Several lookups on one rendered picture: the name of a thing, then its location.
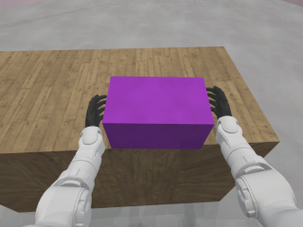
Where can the carton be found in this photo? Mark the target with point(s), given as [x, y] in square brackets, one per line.
[157, 112]

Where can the pedestal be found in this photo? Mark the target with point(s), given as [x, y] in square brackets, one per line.
[44, 98]

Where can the left robot hand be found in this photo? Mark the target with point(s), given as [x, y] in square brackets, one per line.
[93, 117]

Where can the right robot hand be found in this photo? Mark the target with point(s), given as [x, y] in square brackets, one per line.
[222, 107]

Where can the left robot forearm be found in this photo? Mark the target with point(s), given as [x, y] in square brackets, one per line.
[84, 167]

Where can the robot left upper arm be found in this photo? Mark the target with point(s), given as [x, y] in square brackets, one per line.
[64, 206]

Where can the robot right upper arm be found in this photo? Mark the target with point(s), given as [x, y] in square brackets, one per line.
[265, 196]

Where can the right robot forearm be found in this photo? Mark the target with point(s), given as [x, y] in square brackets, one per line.
[238, 154]

